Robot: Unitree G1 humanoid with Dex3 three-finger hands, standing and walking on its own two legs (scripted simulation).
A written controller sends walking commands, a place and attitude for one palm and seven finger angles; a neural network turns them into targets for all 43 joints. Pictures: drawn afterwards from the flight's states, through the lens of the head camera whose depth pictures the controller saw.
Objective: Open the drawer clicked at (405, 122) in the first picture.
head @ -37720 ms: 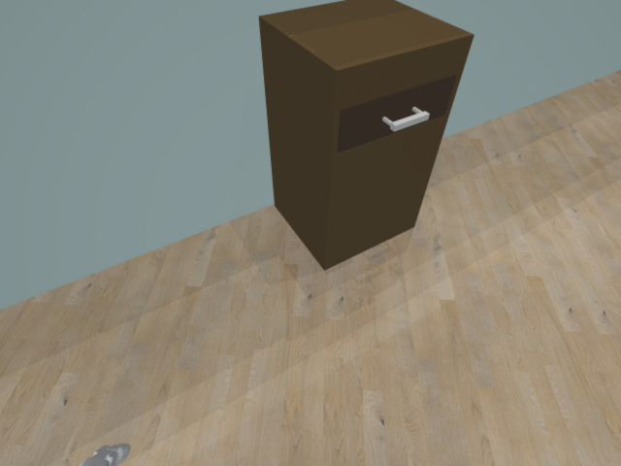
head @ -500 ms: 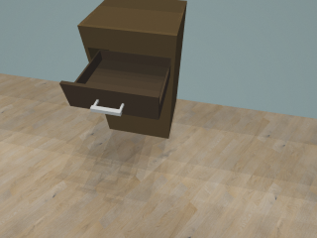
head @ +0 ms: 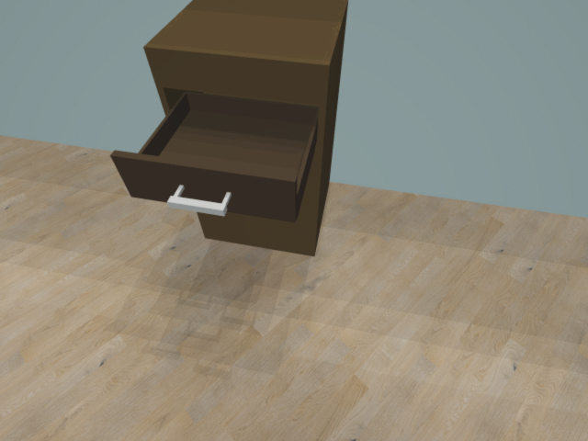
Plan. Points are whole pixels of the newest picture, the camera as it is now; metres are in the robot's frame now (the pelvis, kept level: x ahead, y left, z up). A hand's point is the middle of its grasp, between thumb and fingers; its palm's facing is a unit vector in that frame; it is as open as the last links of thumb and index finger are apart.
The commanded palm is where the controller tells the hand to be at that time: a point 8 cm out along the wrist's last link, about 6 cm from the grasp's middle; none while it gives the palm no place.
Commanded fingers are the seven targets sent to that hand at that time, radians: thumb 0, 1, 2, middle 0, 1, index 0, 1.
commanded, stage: look to check the result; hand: left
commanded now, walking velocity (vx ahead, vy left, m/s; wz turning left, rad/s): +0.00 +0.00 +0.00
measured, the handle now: (200, 199) +0.63 +0.26 -0.13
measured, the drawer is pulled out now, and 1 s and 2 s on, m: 0.30 0.30 0.30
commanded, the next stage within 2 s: stand and wait in 0.10 s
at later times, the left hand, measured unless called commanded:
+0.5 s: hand out of the picture +0.02 +0.18 -0.17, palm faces +0.02 -0.97 -0.23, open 7.4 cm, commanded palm none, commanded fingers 0.00 0.90 0.90 -0.20 -0.30 -0.20 -0.30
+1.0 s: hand out of the picture +0.04 +0.18 -0.17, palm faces +0.02 -0.97 -0.24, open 7.4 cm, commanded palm none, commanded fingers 0.00 0.90 0.90 -0.20 -0.30 -0.20 -0.30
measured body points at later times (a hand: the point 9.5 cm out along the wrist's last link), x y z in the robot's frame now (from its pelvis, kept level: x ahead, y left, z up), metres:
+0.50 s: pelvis +0.00 -0.01 +0.00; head +0.03 -0.02 +0.45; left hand +0.02 +0.23 -0.15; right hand +0.01 -0.24 -0.16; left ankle +0.00 +0.12 -0.74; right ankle +0.00 -0.10 -0.74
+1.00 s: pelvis +0.01 -0.01 +0.00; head +0.03 -0.02 +0.45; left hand +0.04 +0.24 -0.15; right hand +0.03 -0.25 -0.16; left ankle +0.00 +0.12 -0.74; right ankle +0.00 -0.10 -0.74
